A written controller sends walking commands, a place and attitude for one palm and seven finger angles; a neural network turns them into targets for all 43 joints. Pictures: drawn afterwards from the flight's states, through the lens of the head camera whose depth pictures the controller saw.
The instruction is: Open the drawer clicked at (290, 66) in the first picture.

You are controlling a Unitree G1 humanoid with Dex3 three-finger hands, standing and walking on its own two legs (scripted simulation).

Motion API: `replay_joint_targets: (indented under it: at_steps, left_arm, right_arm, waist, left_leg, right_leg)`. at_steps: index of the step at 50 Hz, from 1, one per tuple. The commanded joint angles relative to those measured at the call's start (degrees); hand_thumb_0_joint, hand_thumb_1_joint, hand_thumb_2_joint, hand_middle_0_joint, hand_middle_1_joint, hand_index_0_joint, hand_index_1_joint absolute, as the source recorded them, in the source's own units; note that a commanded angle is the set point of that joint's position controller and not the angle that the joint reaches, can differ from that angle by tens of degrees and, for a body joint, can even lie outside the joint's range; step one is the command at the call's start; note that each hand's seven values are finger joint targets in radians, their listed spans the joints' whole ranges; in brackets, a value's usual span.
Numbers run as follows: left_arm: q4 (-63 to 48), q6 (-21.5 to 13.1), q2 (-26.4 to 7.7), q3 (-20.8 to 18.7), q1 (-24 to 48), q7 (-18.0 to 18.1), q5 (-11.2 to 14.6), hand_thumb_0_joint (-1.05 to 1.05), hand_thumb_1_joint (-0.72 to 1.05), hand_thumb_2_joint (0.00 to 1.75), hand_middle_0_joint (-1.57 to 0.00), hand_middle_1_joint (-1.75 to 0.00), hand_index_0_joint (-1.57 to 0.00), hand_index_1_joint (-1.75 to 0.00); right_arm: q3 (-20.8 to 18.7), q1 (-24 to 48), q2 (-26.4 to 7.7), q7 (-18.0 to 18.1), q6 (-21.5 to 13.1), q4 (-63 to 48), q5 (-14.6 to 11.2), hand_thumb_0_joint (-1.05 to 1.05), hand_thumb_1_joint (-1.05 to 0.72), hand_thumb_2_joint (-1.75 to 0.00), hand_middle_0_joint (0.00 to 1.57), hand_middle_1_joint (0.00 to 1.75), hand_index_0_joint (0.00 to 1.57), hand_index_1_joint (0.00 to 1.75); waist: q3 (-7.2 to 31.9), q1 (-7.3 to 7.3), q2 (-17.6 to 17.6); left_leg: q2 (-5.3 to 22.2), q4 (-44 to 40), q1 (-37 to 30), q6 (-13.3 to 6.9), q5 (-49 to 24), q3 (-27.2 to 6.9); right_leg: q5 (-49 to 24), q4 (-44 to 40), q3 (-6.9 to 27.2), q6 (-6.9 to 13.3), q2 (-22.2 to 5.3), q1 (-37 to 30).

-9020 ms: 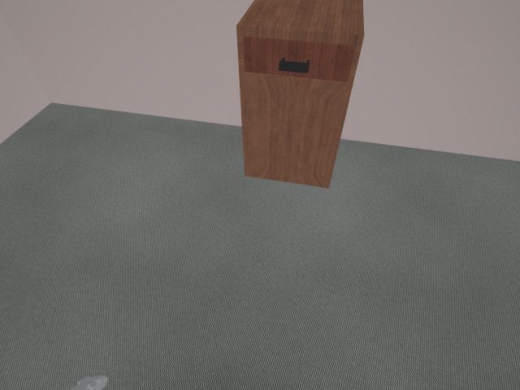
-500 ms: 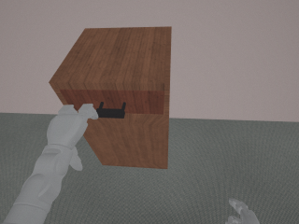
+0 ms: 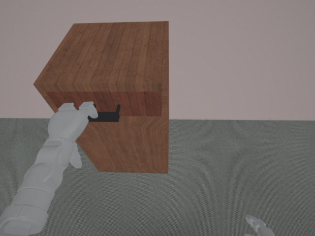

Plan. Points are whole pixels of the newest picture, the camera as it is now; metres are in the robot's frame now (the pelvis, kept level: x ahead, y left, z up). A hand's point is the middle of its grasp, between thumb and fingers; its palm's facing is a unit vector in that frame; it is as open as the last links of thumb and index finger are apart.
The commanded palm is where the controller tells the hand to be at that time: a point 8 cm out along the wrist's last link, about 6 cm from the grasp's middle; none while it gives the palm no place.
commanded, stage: move the hooked fingers above the handle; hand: left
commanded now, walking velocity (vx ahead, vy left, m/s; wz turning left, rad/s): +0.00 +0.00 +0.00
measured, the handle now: (104, 111) +0.53 +0.26 -0.08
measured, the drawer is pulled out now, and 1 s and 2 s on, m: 0.00 0.00 0.00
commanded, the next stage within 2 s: lower the fingers behind the handle in 1.72 s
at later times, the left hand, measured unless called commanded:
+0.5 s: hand (89, 122) +0.41 +0.26 +0.01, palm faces -0.09 -0.02 -1.00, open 13.8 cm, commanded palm +0.41 +0.26 +0.07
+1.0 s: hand (98, 114) +0.47 +0.26 -0.02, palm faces -0.10 -0.03 -0.99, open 13.8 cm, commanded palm +0.47 +0.26 +0.04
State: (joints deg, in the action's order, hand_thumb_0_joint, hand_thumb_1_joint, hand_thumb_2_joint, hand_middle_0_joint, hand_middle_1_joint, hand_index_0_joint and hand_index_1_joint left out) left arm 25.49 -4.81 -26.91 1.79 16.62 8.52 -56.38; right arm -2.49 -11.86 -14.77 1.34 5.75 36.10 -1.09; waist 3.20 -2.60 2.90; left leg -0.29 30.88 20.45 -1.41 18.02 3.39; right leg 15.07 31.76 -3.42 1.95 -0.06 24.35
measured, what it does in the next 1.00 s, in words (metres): stands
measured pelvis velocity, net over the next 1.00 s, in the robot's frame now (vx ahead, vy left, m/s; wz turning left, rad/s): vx -0.01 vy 0.03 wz -0.02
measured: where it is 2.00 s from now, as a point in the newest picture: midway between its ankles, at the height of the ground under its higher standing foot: outside the picture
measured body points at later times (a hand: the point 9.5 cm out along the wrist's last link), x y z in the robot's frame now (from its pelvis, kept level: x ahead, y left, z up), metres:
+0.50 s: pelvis -0.01 +0.01 -0.01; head +0.06 -0.01 +0.43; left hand +0.41 +0.25 +0.07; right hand +0.07 -0.26 -0.15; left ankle -0.03 +0.10 -0.73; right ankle +0.01 -0.10 -0.73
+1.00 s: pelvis -0.01 +0.03 -0.03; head +0.11 +0.03 +0.41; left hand +0.47 +0.26 +0.03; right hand -0.01 -0.25 -0.15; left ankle -0.03 +0.10 -0.73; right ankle +0.01 -0.10 -0.73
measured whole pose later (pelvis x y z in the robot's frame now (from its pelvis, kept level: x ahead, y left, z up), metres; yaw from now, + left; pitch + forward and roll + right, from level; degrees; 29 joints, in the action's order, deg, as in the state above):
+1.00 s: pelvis -0.01 +0.03 -0.03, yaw -1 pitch +21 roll -2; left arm 63.1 -8.1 -30.4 -0.2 46.5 18.2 -63.4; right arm -3.4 -21.5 -15.3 0.3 6.8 40.0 1.6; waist 7.5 6.7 2.4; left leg 0.0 45.7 43.3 -3.5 23.3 4.0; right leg 17.5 42.3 -2.9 0.2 -0.3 45.5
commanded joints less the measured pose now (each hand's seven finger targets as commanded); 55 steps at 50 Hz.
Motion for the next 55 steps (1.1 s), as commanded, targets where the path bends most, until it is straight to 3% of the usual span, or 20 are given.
replay_joint_targets:
  at_steps: [1, 4, 7, 8, 9, 12, 13, 18, 19, 22, 24, 28, 32, 33, 41, 45, 47, 49, 51, 55]
  left_arm:
    - [-10.5, -1.5, -12.5, -5.8, 19.0, 3.2, 0.0, 0.00, -0.50, 0.30, -0.30, -1.20, -0.30, -1.20]
    - [-8.8, -2.5, -14.4, -7.6, 21.2, 4.5, -0.2, 0.00, -0.50, 0.30, -0.30, -1.20, -0.30, -1.20]
    - [-7.0, -2.9, -13.2, -6.6, 23.9, 6.1, -1.1, 0.00, -0.50, 0.30, -0.30, -1.20, -0.30, -1.20]
    - [-5.2, -2.7, -13.8, -7.3, 23.5, 6.7, -1.4, 0.00, -0.50, 0.30, -0.30, -1.20, -0.30, -1.20]
    - [-3.3, -2.3, -14.7, -7.8, 25.1, 7.2, -1.7, 0.00, -0.50, 0.30, -0.30, -1.20, -0.30, -1.20]
    - [1.7, -1.7, -14.9, -7.2, 29.4, 8.2, -2.7, 0.00, -0.50, 0.30, -0.30, -1.20, -0.30, -1.20]
    - [2.7, -1.6, -13.8, -5.7, 31.3, 8.3, -2.9, 0.00, -0.50, 0.30, -0.30, -1.20, -0.30, -1.20]
    - [11.0, -2.0, -15.8, -5.8, 37.0, 8.0, -3.5, 0.00, -0.50, 0.30, -0.30, -1.20, -0.30, -1.20]
    - [11.7, -2.6, -17.2, -7.1, 38.1, 7.9, -3.7, 0.00, -0.50, 0.30, -0.30, -1.20, -0.30, -1.20]
    - [14.2, -3.8, -15.7, -5.7, 38.9, 7.8, -4.0, 0.00, -0.50, 0.30, -0.30, -1.20, -0.30, -1.20]
    - [16.2, -4.6, -16.0, -6.3, 39.6, 8.1, -4.1, 0.00, -0.50, 0.30, -0.30, -1.20, -0.30, -1.20]
    - [17.0, -5.3, -15.6, -5.4, 43.5, 9.6, -5.0, 0.00, -0.50, 0.30, -0.30, -1.20, -0.30, -1.20]
    - [19.1, -4.7, -19.5, -8.8, 45.1, 11.9, -5.7, 0.00, -0.50, 0.30, -0.30, -1.20, -0.30, -1.20]
    - [19.6, -4.4, -18.1, -7.5, 45.4, 12.2, -5.8, 0.00, -0.50, 0.30, -0.30, -1.20, -0.30, -1.20]
    - [23.9, -3.0, -17.5, -5.5, 52.0, 12.5, -6.2, 0.00, -0.50, 0.30, -0.30, -1.20, -0.30, -1.20]
    - [25.6, -3.4, -19.0, -6.3, 53.6, 12.0, -6.3, 0.00, -0.50, 0.30, -0.30, -1.20, -0.30, -1.20]
    - [26.6, -3.5, -17.7, -5.3, 54.7, 12.1, -6.6, 0.00, -0.50, 0.30, -0.30, -1.20, -0.30, -1.20]
    - [27.8, -3.4, -17.6, -5.6, 55.2, 12.3, -6.3, 0.00, -0.50, 0.30, -0.30, -1.20, -0.30, -1.20]
    - [28.8, -3.1, -19.9, -6.8, 55.3, 12.5, -6.8, 0.00, -0.50, 0.30, -0.30, -1.20, -0.30, -1.20]
    - [26.7, -2.5, -19.7, -7.5, 53.2, 12.8, -6.6, 0.00, -0.50, 0.30, -0.30, -1.20, -0.30, -1.20]
  right_arm:
    - [-2.8, 1.1, -6.8, 0.4, -1.8, -7.3, 0.1, 0.00, -0.90, -0.90, 0.20, 0.30, 0.20, 0.30]
    - [-3.3, -0.5, -7.4, 0.4, -1.7, -6.4, 0.2, 0.00, -0.90, -0.90, 0.20, 0.30, 0.20, 0.30]
    - [-3.7, -1.5, -7.3, 0.2, -1.6, -5.5, 0.2, 0.00, -0.90, -0.90, 0.20, 0.30, 0.20, 0.30]
    - [-3.8, -1.8, -7.2, 0.1, -1.5, -5.4, 0.2, 0.00, -0.90, -0.90, 0.20, 0.30, 0.20, 0.30]
    - [-3.7, -2.2, -7.5, 0.2, -1.4, -5.1, 0.2, 0.00, -0.90, -0.90, 0.20, 0.30, 0.20, 0.30]
    - [-3.7, -3.2, -7.6, 0.4, -1.4, -4.5, 0.1, 0.00, -0.90, -0.90, 0.20, 0.30, 0.20, 0.30]
    - [-3.6, -3.6, -7.6, 0.4, -1.4, -4.5, 0.1, 0.00, -0.90, -0.90, 0.20, 0.30, 0.20, 0.30]
    - [-3.5, -6.2, -8.1, 0.8, -1.2, -3.9, 0.1, 0.00, -0.90, -0.90, 0.20, 0.30, 0.20, 0.30]
    - [-3.7, -6.8, -8.3, 1.0, -1.2, -3.7, 0.3, 0.00, -0.90, -0.90, 0.20, 0.30, 0.20, 0.30]
    - [-3.7, -8.3, -8.2, 0.8, -1.0, -3.7, 0.5, 0.00, -0.90, -0.90, 0.20, 0.30, 0.20, 0.30]
    - [-3.9, -9.6, -8.4, 0.7, -0.9, -3.2, 0.8, 0.00, -0.90, -0.90, 0.20, 0.30, 0.20, 0.30]
    - [-4.1, -11.2, -8.6, 0.3, -0.7, -2.7, 1.2, 0.00, -0.90, -0.90, 0.20, 0.30, 0.20, 0.30]
    - [-4.3, -12.8, -9.2, 0.1, -0.4, -1.9, 1.7, 0.00, -0.90, -0.90, 0.20, 0.30, 0.20, 0.30]
    - [-4.3, -12.9, -9.0, -0.1, -0.3, -1.8, 1.8, 0.00, -0.90, -0.90, 0.20, 0.30, 0.20, 0.30]
    - [-4.4, -15.5, -10.0, -0.2, 0.1, -0.2, 2.2, 0.00, -0.90, -0.90, 0.20, 0.30, 0.20, 0.30]
    - [-4.2, -17.1, -10.5, -0.1, 0.2, 0.6, 2.5, 0.00, -0.90, -0.90, 0.20, 0.30, 0.20, 0.30]
    - [-4.2, -17.5, -10.5, -0.2, 0.3, 0.9, 2.8, 0.00, -0.90, -0.90, 0.20, 0.30, 0.20, 0.30]
    - [-4.2, -18.1, -10.7, -0.4, 0.4, 1.2, 3.1, 0.00, -0.90, -0.90, 0.20, 0.30, 0.20, 0.30]
    - [-4.0, -18.6, -11.0, -0.4, 0.8, 1.4, 3.2, 0.00, -0.90, -0.90, 0.20, 0.30, 0.20, 0.30]
    - [-4.1, -18.8, -10.9, -0.9, 1.4, 0.8, 3.4, 0.00, -0.90, -0.90, 0.20, 0.30, 0.20, 0.30]
  waist:
    - [18.7, 0.99, -1.9]
    - [18.9, 1.44, -3.0]
    - [19.8, 2.09, -1.7]
    - [19.5, 1.73, -1.4]
    - [19.0, 2.20, -3.2]
    - [19.2, 2.88, -2.7]
    - [19.5, 3.20, -1.6]
    - [20.2, 4.61, -2.9]
    - [21.0, 4.78, -4.0]
    - [21.9, 5.04, -1.5]
    - [22.5, 5.55, -3.7]
    - [24.0, 6.28, -0.7]
    - [27.4, 6.08, -1.1]
    - [27.4, 6.39, 0.1]
    - [27.8, 9.28, 1.4]
    - [29.3, 9.45, 2.8]
    - [28.3, 10.04, 3.3]
    - [29.1, 10.73, 1.3]
    - [29.7, 10.33, 2.3]
    - [32.8, 9.08, 4.6]
  left_leg:
    - [-1.9, -0.6, -1.3, -1.2, -21.3, -1.2]
    - [-1.8, 0.1, -0.6, -1.3, -20.9, -1.5]
    - [-1.6, 0.9, -0.9, -1.2, -21.2, -1.5]
    - [-1.7, 0.9, -0.4, -1.1, -20.8, -1.4]
    - [-1.7, 0.9, 1.1, -1.2, -19.5, -1.6]
    - [-1.8, 1.3, 2.4, -1.3, -16.9, -1.3]
    - [-1.9, 1.4, 2.3, -1.3, -16.9, -1.3]
    - [-2.0, 2.6, 5.4, -1.6, -14.1, -1.2]
    - [-1.9, 3.0, 5.7, -1.7, -14.8, -1.4]
    - [-1.9, 4.1, 5.9, -1.5, -16.1, -1.3]
    - [-1.6, 4.7, 6.6, -1.6, -17.2, -1.7]
    - [-1.4, 6.0, 6.5, -1.4, -17.4, -2.0]
    - [-1.3, 7.5, 7.9, -1.4, -19.5, -2.2]
    - [-1.2, 7.5, 7.4, -1.3, -20.3, -2.2]
    - [-0.5, 9.2, 7.0, -1.3, -19.4, -3.0]
    - [-0.2, 10.5, 6.6, -1.0, -21.6, -3.8]
    - [0.2, 11.2, 6.2, -0.6, -22.8, -4.4]
    - [0.4, 12.0, 6.9, -0.8, -23.5, -4.6]
    - [0.3, 12.8, 8.0, -0.7, -23.9, -4.5]
    - [1.0, 13.4, 5.4, -0.1, -29.9, -4.9]
  right_leg:
    - [-20.3, -0.7, 3.7, 0.5, 0.5, -12.8]
    - [-19.1, -0.4, 3.7, 0.5, 0.8, -11.6]
    - [-18.7, 0.5, 3.5, 0.6, 0.9, -9.3]
    - [-18.2, 0.6, 3.4, 0.7, 0.9, -9.1]
    - [-17.2, 0.5, 3.5, 0.6, 1.0, -9.3]
    - [-14.9, 0.9, 3.4, 0.5, 0.9, -7.4]
    - [-14.8, 1.1, 3.3, 0.6, 0.9, -7.1]
    - [-13.2, 1.5, 3.6, 0.4, 0.9, -5.9]
    - [-13.8, 1.7, 3.8, 0.4, 1.0, -6.1]
    - [-14.8, 2.8, 3.6, 0.5, 1.1, -4.2]
    - [-15.5, 3.2, 3.4, 0.5, 1.4, -3.7]
    - [-14.1, 4.5, 3.1, 0.7, 1.6, -0.1]
    - [-15.9, 6.1, 3.1, 0.6, 1.8, -0.4]
    - [-16.1, 6.3, 3.0, 0.7, 1.9, 0.3]
    - [-13.1, 6.7, 2.6, 0.5, 2.3, 5.5]
    - [-13.1, 8.0, 2.1, 0.6, 2.4, 7.7]
    - [-12.3, 8.5, 1.6, 0.6, 2.6, 10.3]
    - [-13.0, 8.9, 1.5, 0.5, 2.8, 10.4]
    - [-13.5, 9.8, 1.7, 0.5, 2.7, 10.7]
    - [-15.5, 10.6, 1.4, 0.4, 2.9, 10.3]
